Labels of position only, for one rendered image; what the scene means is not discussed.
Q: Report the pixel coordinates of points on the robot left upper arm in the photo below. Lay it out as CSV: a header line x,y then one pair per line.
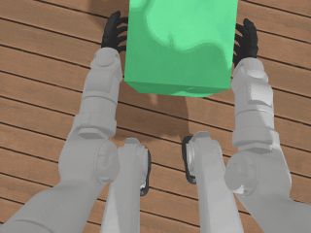
x,y
85,167

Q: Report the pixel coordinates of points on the right robot shin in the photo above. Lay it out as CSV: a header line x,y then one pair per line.
x,y
202,134

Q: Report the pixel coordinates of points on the robot right hand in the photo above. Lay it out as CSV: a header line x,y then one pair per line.
x,y
248,43

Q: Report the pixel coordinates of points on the robot shin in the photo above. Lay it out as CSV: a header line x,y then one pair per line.
x,y
134,141
202,134

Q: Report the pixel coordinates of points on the carton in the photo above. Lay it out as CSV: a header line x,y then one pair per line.
x,y
180,47

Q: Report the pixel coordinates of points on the robot left forearm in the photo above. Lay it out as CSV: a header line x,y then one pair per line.
x,y
96,117

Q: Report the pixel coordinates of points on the left robot shin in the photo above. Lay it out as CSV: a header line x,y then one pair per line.
x,y
134,141

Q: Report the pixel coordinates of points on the robot right forearm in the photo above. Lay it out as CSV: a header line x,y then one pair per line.
x,y
254,110

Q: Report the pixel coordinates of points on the robot right upper arm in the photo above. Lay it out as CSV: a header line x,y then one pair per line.
x,y
263,184

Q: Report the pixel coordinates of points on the robot left hand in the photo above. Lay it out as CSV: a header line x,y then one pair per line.
x,y
110,37

